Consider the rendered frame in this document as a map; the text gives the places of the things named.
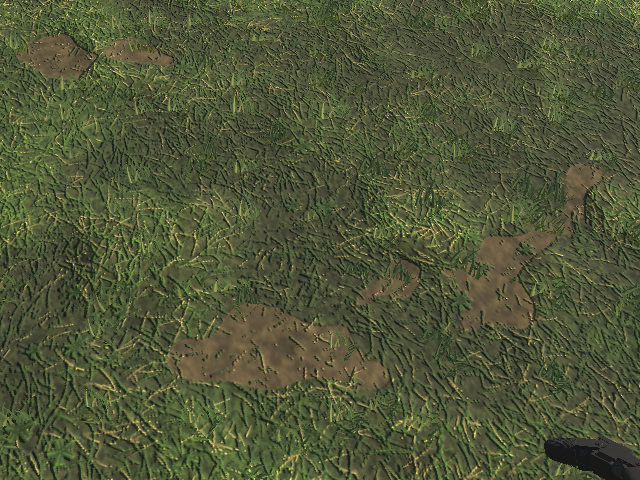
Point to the robot right hand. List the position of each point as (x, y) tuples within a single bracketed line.
[(606, 458)]

